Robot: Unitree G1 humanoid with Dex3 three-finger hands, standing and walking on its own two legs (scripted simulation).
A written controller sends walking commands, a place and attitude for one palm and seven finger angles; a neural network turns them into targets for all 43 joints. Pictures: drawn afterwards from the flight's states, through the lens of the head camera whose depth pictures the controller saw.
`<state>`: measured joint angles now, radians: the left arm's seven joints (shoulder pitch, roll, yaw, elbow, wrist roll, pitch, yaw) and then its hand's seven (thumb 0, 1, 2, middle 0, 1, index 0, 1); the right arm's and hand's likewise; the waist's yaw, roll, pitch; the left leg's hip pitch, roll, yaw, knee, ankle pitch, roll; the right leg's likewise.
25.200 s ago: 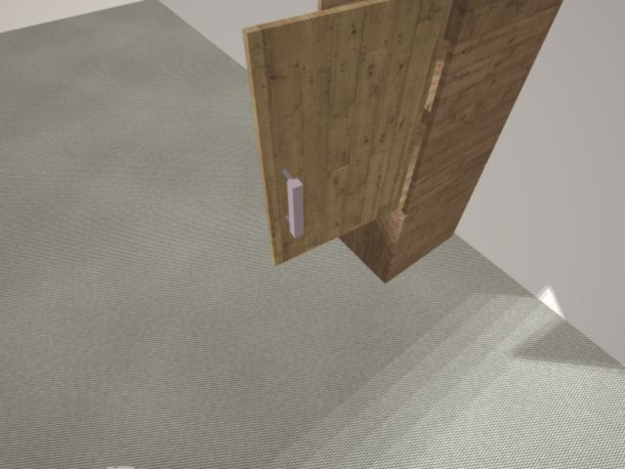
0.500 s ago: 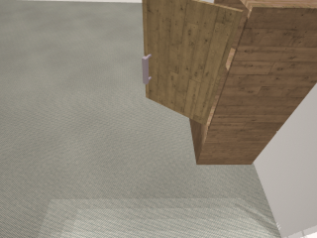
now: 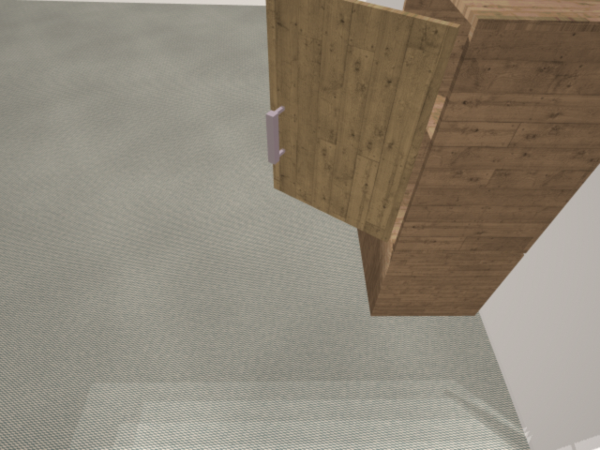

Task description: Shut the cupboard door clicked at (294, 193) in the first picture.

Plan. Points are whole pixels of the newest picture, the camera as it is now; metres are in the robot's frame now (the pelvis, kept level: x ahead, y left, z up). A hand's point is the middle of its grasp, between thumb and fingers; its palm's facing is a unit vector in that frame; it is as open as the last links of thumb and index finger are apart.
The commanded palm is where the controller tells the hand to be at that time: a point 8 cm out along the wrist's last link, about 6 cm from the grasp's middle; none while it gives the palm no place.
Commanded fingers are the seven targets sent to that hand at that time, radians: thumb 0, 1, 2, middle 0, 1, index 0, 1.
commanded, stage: walk to a spot facing it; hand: left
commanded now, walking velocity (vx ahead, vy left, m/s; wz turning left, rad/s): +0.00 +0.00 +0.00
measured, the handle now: (277, 135) +0.90 +0.11 -0.11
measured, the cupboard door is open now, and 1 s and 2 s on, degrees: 56 56 56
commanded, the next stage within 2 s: none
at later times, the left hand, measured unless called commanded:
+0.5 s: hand out of the picture +0.00 +0.21 -0.21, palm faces +0.24 -0.95 -0.22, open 7.4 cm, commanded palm none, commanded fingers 0.00 0.90 0.90 -0.20 -0.30 -0.20 -0.30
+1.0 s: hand out of the picture -0.02 +0.19 -0.16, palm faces +0.45 -0.83 -0.32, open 7.4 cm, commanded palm none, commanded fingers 0.00 0.90 0.90 -0.20 -0.30 -0.20 -0.30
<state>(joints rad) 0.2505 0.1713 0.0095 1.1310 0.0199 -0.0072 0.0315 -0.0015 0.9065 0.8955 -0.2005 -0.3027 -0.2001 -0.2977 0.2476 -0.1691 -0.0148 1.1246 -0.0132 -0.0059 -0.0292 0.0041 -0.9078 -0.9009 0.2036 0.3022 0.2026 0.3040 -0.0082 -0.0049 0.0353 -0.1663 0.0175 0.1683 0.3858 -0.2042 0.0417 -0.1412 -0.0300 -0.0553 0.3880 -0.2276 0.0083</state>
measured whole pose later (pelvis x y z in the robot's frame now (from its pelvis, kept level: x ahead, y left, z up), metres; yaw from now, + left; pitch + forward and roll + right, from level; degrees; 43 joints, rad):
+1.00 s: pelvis -0.02 -0.05 -0.01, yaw +29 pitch +2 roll +1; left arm 0.14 0.22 0.05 0.86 0.03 0.03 0.03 0.00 0.91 0.90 -0.20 -0.30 -0.20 -0.30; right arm 0.20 -0.26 -0.10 0.93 -0.03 0.07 0.00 0.01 -0.91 -0.90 0.21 0.30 0.20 0.30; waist -0.03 0.05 0.08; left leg -0.52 -0.10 -0.13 0.79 -0.37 -0.02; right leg -0.28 -0.01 -0.02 0.57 -0.32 -0.02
